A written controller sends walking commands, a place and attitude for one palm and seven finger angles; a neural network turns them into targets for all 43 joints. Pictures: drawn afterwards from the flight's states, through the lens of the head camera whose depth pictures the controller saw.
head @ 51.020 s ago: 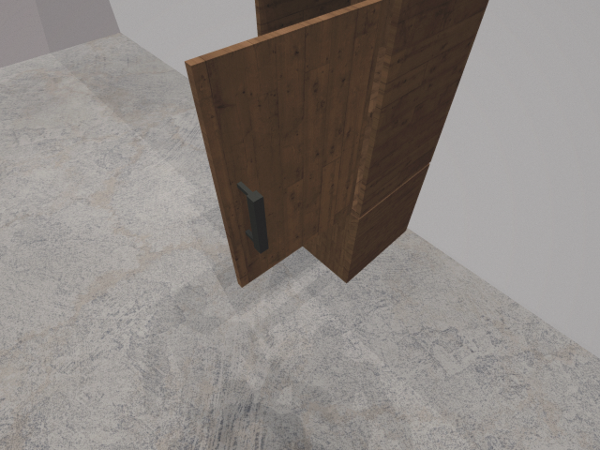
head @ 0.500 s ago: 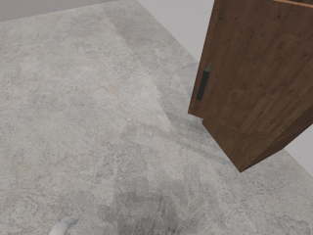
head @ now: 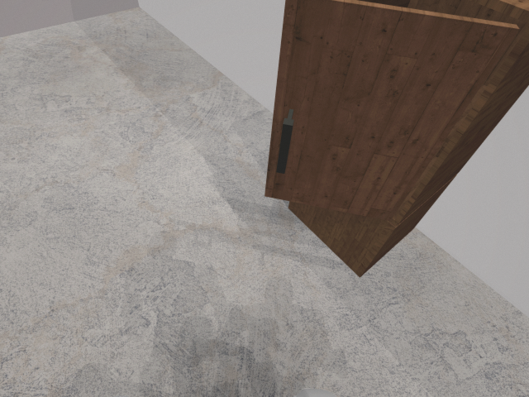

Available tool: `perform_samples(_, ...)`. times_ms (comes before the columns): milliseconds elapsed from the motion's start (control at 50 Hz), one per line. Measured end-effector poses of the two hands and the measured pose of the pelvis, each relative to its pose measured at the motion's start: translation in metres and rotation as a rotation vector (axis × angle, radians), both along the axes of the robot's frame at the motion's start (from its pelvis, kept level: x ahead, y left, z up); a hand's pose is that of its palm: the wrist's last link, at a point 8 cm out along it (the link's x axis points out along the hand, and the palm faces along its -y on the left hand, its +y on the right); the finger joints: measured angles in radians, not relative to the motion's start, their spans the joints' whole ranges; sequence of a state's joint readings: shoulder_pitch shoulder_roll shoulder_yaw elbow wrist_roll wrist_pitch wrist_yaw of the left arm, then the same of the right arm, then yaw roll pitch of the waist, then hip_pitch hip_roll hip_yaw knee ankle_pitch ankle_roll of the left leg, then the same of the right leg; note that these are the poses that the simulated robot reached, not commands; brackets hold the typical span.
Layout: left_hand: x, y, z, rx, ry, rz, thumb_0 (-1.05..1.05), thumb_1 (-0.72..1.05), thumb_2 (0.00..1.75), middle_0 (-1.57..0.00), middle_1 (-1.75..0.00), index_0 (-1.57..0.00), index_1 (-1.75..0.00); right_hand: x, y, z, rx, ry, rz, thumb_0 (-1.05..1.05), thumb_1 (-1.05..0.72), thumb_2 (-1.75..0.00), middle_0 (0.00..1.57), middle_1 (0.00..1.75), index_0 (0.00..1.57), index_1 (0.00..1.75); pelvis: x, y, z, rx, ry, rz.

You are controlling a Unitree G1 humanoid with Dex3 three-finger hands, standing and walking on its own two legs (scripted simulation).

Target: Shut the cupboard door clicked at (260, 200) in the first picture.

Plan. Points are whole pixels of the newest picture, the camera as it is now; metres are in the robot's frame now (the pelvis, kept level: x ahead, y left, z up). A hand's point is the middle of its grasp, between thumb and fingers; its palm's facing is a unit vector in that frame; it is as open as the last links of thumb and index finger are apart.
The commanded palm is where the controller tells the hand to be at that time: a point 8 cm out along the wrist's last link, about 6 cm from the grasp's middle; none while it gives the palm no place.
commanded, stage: turn to face it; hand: left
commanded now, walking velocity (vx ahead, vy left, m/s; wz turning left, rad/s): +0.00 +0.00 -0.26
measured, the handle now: (285, 142) +0.69 -0.02 -0.07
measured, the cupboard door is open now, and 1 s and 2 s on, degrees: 39 39 39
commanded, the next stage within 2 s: take the last steps up to it in 0.10 s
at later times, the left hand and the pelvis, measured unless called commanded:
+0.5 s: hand out of the picture +0.08 +0.15 -0.17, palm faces -0.07 -0.98 -0.17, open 7.4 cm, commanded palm none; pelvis +0.03 -0.03 +0.00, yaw -7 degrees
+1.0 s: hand (245, 321) +0.28 +0.05 -0.17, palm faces -0.19 -0.96 -0.21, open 7.4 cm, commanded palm none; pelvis +0.15 -0.12 -0.01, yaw -11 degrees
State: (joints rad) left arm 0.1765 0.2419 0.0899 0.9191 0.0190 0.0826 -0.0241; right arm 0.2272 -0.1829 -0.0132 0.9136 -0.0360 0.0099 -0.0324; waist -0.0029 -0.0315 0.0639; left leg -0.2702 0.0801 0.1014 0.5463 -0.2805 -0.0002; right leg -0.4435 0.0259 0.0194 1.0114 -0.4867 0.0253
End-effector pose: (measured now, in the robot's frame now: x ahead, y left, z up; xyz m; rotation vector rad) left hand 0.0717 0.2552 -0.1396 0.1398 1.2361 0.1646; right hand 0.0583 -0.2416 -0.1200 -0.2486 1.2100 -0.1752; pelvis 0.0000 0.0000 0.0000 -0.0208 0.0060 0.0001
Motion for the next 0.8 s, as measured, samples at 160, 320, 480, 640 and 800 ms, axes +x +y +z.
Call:
perform_samples(160, 0.023, -0.018, 0.013, 0.03, -0.012, -0.088, 0.01, 0.91, 0.9, -0.2, -0.29, -0.19, -0.3, -0.042, -0.011, -0.014, 0.051, 0.076, -0.108, 0.0, -0.91, -0.9, 0.2, 0.3, 0.2, 0.3, 0.0, -0.012, 0.002, 0.002, -0.005, -0.067)
perform_samples(320, 0.021, -0.05, 0.018, 0.054, -0.017, -0.128, 0.01, 0.91, 0.9, -0.2, -0.3, -0.2, -0.3, -0.064, -0.039, -0.029, 0.071, 0.131, -0.189, 0.01, -0.91, -0.9, 0.2, 0.3, 0.2, 0.3, 0.001, -0.029, -0.001, 0.02, -0.01, -0.1)
perform_samples(480, 0.006, -0.059, 0.006, -0.011, 0.055, -0.111, 0.01, 0.9, 0.9, -0.2, -0.3, -0.2, -0.3, -0.036, -0.042, -0.008, 0.046, 0.072, -0.179, 0.01, -0.91, -0.9, 0.2, 0.3, 0.2, 0.3, 0.022, -0.032, 0.005, 0.012, 0.004, -0.113)
perform_samples(640, 0.029, -0.055, -0.015, -0.055, 0.155, -0.157, 0.01, 0.91, 0.9, -0.2, -0.3, -0.2, -0.3, -0.022, -0.029, -0.002, 0.005, 0.031, -0.216, 0.0, -0.91, -0.9, 0.2, 0.3, 0.2, 0.3, 0.057, -0.029, -0.001, 0.002, -0.001, -0.166)
perform_samples(800, 0.121, -0.085, 0.004, -0.035, 0.049, -0.224, 0.01, 0.91, 0.9, -0.2, -0.29, -0.19, -0.3, -0.06, -0.024, -0.001, 0.076, 0.232, -0.308, 0.0, -0.91, -0.9, 0.2, 0.3, 0.2, 0.3, 0.094, -0.056, 0.009, 0.002, -0.004, -0.194)
